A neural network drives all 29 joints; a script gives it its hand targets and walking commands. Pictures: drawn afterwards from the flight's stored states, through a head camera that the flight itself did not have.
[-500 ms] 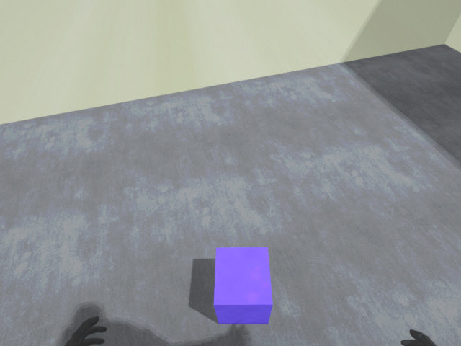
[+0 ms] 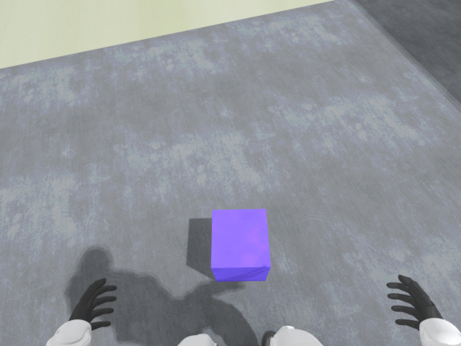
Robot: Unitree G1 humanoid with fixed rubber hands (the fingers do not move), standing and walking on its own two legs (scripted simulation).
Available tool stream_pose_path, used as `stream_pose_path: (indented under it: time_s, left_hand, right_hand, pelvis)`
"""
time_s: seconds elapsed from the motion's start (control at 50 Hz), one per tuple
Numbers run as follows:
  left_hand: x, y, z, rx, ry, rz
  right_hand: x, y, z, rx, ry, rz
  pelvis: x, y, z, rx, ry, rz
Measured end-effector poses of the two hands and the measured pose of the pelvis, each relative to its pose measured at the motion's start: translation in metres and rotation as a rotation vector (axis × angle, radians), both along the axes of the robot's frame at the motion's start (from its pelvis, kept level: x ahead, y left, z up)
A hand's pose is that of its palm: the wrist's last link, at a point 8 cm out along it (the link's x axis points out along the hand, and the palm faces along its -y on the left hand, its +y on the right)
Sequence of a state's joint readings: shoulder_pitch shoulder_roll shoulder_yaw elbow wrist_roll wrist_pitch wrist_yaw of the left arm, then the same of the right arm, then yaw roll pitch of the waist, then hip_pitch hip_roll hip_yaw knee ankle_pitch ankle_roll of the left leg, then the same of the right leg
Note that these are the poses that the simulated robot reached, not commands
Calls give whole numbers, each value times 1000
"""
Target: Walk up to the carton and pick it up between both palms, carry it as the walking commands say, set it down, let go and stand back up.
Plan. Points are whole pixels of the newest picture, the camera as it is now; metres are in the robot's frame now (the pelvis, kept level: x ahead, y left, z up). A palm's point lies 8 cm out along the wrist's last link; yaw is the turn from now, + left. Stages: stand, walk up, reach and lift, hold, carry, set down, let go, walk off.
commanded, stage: reach and lift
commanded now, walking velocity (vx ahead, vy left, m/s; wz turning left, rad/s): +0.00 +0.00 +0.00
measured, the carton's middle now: (240, 247) +0.45 +0.02 -0.64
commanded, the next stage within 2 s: none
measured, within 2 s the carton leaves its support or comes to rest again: neither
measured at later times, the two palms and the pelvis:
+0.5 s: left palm (124, 266) +0.27 +0.26 -0.14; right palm (367, 263) +0.28 -0.24 -0.14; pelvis -0.04 +0.02 -0.05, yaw +0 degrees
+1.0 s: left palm (163, 215) +0.41 +0.21 -0.20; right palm (326, 215) +0.41 -0.20 -0.20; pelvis -0.06 +0.01 -0.09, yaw +1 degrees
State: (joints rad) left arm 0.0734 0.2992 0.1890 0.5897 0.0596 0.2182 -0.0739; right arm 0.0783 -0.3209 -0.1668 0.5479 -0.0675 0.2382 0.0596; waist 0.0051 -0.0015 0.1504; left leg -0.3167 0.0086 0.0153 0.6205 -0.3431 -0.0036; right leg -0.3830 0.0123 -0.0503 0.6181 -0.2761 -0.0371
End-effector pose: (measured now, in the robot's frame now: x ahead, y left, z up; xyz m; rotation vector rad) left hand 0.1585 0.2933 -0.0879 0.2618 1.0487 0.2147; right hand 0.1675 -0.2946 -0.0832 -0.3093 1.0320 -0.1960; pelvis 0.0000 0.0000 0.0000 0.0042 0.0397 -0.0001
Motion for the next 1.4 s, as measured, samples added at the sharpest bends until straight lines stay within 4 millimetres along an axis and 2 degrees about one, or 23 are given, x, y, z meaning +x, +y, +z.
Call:
stream_pose_path:
  time_s: [0.12,0.26,0.46,0.68,0.84,1.06,1.14,1.28,1.4]
  left_hand:
    - [23,-4,-14,-13,-46,-18]
    - [57,-16,-27,-27,-115,-37]
    - [100,-31,-47,-63,-177,-23]
    - [154,-48,-68,-103,-248,-14]
    - [200,-65,-88,-137,-313,-21]
    - [261,-88,-114,-173,-396,-38]
    - [271,-93,-122,-184,-420,-37]
    - [268,-96,-135,-198,-422,-30]
    - [266,-97,-158,-200,-402,-27]
  right_hand:
    - [23,13,-16,27,-34,-7]
    - [56,32,-30,57,-95,1]
    - [99,50,-52,99,-151,22]
    - [159,70,-76,145,-224,37]
    - [199,84,-96,183,-289,17]
    - [252,105,-121,232,-384,-3]
    - [263,111,-129,237,-406,5]
    - [264,114,-140,243,-405,7]
    - [261,115,-163,250,-386,-8]
  pelvis:
    - [4,5,-14,-5,61,4]
    - [-3,12,-27,-7,147,5]
    - [-31,18,-47,-4,267,3]
    - [-57,16,-65,-2,395,9]
    - [-61,10,-79,1,514,16]
    - [-56,8,-98,7,685,19]
    - [-54,8,-101,8,733,17]
    - [-53,8,-103,0,779,22]
    - [-57,9,-122,-7,797,29]
